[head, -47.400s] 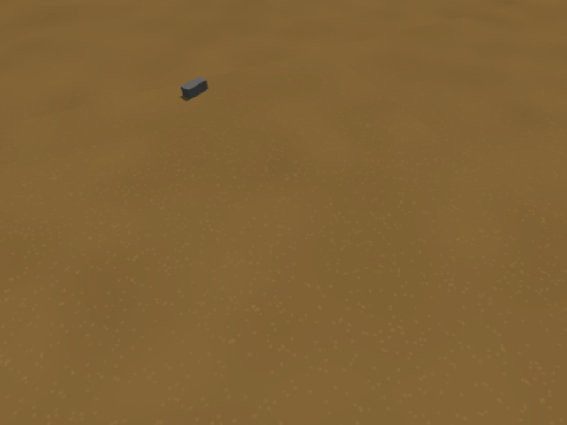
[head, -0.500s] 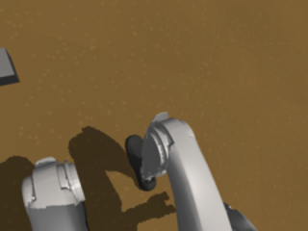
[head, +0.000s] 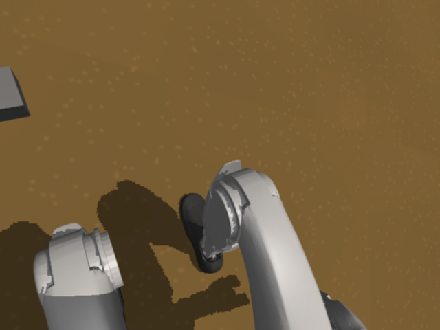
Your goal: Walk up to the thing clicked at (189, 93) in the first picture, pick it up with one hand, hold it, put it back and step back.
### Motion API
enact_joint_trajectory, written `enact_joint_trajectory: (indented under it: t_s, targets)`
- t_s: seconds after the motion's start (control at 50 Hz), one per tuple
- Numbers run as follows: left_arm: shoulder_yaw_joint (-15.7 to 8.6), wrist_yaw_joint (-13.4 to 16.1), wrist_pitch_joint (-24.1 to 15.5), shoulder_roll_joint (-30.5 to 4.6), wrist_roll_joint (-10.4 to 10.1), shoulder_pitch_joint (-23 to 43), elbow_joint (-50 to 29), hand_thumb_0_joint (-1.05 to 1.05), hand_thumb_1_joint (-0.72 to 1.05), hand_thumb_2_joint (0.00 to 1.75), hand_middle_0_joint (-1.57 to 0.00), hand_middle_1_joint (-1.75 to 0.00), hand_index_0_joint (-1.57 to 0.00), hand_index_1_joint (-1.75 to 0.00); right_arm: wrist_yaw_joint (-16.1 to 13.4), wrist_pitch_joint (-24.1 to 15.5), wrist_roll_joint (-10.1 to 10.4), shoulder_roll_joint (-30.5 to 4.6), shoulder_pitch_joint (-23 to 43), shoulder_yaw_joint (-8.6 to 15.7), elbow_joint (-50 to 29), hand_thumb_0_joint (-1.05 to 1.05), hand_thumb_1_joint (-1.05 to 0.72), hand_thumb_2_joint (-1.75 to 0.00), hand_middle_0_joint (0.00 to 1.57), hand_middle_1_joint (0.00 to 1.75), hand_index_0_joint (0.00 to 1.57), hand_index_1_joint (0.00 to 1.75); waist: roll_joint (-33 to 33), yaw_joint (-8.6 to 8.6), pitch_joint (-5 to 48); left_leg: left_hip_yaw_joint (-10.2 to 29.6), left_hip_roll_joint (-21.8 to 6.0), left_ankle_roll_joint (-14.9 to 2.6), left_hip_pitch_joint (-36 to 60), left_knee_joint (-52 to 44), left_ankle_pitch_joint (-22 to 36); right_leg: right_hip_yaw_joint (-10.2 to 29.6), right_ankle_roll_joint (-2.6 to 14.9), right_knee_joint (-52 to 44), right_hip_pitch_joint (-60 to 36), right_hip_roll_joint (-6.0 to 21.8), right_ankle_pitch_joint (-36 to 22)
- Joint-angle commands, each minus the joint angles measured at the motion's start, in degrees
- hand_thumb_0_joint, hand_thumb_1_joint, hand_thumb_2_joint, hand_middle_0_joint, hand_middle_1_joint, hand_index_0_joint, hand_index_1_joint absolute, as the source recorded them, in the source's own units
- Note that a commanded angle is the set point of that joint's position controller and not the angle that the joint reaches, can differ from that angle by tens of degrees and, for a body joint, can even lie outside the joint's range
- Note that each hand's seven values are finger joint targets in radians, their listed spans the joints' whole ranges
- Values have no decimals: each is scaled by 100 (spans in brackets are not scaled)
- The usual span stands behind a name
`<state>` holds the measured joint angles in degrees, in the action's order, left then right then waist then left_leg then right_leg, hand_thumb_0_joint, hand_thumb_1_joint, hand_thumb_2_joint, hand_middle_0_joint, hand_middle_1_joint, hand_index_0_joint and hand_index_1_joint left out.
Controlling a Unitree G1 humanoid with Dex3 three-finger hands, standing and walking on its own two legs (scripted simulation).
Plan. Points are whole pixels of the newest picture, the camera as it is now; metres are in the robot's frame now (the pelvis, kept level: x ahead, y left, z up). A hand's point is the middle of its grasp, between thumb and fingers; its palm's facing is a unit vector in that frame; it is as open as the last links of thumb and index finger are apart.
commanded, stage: rise first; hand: left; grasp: from above
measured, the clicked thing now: out of the picture +0.58 +0.26 -0.31
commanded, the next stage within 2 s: approach in 1.86 s
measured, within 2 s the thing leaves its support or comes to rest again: neither
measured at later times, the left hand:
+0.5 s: hand out of the picture +0.54 +0.29 -0.18, palm faces -0.43 -0.07 -0.90, open 14.2 cm
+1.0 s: hand out of the picture +0.54 +0.28 -0.18, palm faces -0.44 -0.08 -0.89, open 14.2 cm
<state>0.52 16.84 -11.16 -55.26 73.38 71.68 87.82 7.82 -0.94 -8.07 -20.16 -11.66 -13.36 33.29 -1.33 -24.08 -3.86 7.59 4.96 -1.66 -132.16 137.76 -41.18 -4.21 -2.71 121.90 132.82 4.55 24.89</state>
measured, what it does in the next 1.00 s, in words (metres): stands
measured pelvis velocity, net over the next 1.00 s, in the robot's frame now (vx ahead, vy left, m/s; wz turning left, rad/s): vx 0.00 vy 0.00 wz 0.00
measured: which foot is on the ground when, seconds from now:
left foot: down 0.00-1.00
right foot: down 0.00-1.00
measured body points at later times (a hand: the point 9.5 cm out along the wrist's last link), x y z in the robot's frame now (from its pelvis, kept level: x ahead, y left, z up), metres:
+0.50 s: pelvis +0.00 +0.00 +0.00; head +0.28 +0.09 +0.33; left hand +0.56 +0.29 -0.13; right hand +0.02 -0.28 -0.06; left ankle +0.06 +0.10 -0.31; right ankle +0.17 -0.14 -0.31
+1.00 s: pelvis +0.00 +0.00 +0.00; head +0.28 +0.09 +0.33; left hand +0.56 +0.28 -0.13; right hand +0.02 -0.28 -0.06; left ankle +0.06 +0.10 -0.31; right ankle +0.17 -0.14 -0.31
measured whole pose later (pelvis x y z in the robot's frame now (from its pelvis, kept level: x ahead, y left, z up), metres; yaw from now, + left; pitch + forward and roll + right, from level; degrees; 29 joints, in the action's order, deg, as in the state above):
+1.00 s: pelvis +0.00 +0.00 +0.00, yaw +0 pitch +35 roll -13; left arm -0.3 15.8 -11.5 -55.5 73.1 71.8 86.6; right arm 7.4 -0.9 -8.3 -20.9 -11.3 -13.2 32.3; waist -1.7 -24.1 -5.2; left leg 7.9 5.0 -1.2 -131.9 137.7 -40.7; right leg -4.5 -2.4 121.9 132.6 4.5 24.5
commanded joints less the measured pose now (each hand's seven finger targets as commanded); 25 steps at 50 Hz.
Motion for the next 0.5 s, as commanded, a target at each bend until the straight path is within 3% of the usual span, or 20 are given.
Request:
enact_joint_trajectory:
  t_s: [0.0, 0.04, 0.1, 0.12, 0.14, 0.26, 0.28, 0.3, 0.36, 0.42, 0.44, 0.46, 0.48]
  targets:
    - [-178, 220, -6, -1175, -85, 1975, -1012, 0, -54, 102, -6, -100, -6, -101, -88, 31, 26, -1756, -1394, 567, 61, 0, -89, -89, 20, 30, 20, 30, 2779, -280, 4017, -153, -217, 194, 2859, -1905, 1629, -548, 480, -564, -2567, -219, -418]
    - [-222, 243, 21, -1175, -57, 1826, -952, 0, -54, 102, -6, -101, -6, -101, -87, 37, 34, -1779, -1397, 596, 19, 0, -89, -89, 20, 30, 20, 30, 2767, -226, 4031, -121, -214, 209, 2929, -1918, 1694, -551, 492, -535, -2518, -209, -456]
    - [-218, 250, 12, -1116, -89, 1931, -1024, 0, -54, 101, -6, -101, -6, -101, -78, 29, 27, -1736, -1408, 574, 29, 0, -89, -89, 20, 30, 20, 30, 2809, -307, 4068, -186, -213, 201, 2930, -1892, 1711, -526, 491, -550, -2629, -232, -479]
    - [-214, 255, 32, -1120, -94, 1852, -871, 0, -54, 102, -6, -101, -6, -101, -93, 24, 33, -1746, -1358, 583, 33, 0, -89, -89, 20, 30, 20, 30, 2766, -234, 3990, -191, -208, 193, 2847, -1871, 1628, -519, 497, -560, -2495, -230, -396]
    - [-262, 255, 25, -1169, -101, 1898, -959, 0, -55, 102, -6, -100, -5, -100, -85, 15, 27, -1782, -1396, 581, 1, 0, -89, -89, 20, 30, 20, 30, 2798, -309, 3960, -139, -220, 212, 2898, -1887, 1650, -533, 490, -564, -2459, -208, -397]
    - [-271, 277, -33, -1214, -113, 2039, -1076, 0, -54, 102, -6, -101, -5, -101, -97, -8, 22, -1716, -1310, 591, 3, 0, -89, -89, 20, 30, 20, 30, 2728, -252, 3946, -199, -194, 152, 2664, -1959, 1144, -523, 472, -595, -2500, -242, -83]
    - [-282, 291, -40, -1307, -93, 2022, -1082, 0, -56, 103, -6, -101, -5, -101, -100, -1, 30, -1701, -1287, 578, 26, 0, -89, -89, 20, 30, 20, 30, 2802, -212, 4045, -275, -182, 134, 2681, -1926, 1157, -506, 476, -608, -2662, -264, -107]
    - [-270, 274, -23, -1197, -95, 1987, -984, 0, -55, 102, -6, -101, -5, -101, -100, -19, 18, -1719, -1363, 596, 32, 0, -89, -89, 20, 30, 20, 30, 2663, -310, 3998, -252, -183, 137, 2673, -1878, 1248, -498, 467, -620, -2655, -244, -178]
    - [-231, 291, 5, -1108, -121, 2008, -873, 0, -55, 103, -6, -100, -5, -100, -110, -48, -7, -1709, -1389, 586, 65, 0, -88, -89, 20, 30, 20, 30, 2529, -386, 3881, -270, -183, 114, 2521, -1824, 1212, -508, 458, -654, -2610, -256, -160]
    - [-210, 276, 13, -1199, -128, 2025, -889, 0, -54, 102, -6, -101, -6, -101, -111, -59, 11, -1693, -1364, 584, 114, 0, -89, -89, 20, 30, 20, 30, 2658, -305, 3987, -287, -191, 121, 2629, -1833, 1288, -508, 459, -624, -2665, -269, -211]
    - [-197, 247, 22, -1159, -110, 2026, -905, 0, -55, 103, -6, -100, -5, -101, -99, -57, -13, -1697, -1421, 579, 124, 0, -89, -89, 20, 30, 20, 30, 2577, -374, 4019, -300, -187, 121, 2629, -1792, 1392, -510, 449, -648, -2794, -258, -309]
    - [-187, 250, 30, -1207, -85, 2067, -864, 0, -54, 102, -6, -101, -6, -101, -112, -35, 2, -1720, -1401, 574, 141, 0, -89, -89, 20, 30, 20, 30, 2622, -296, 4105, -308, -181, 120, 2553, -1824, 1362, -507, 469, -620, -2770, -267, -290]
    - [-213, 237, 58, -1187, -93, 1922, -746, 0, -55, 103, -6, -100, -5, -100, -113, -41, 12, -1756, -1389, 597, 95, 0, -89, -89, 20, 30, 20, 30, 2616, -299, 3932, -257, -191, 147, 2564, -1832, 1382, -516, 479, -595, -2602, -238, -276]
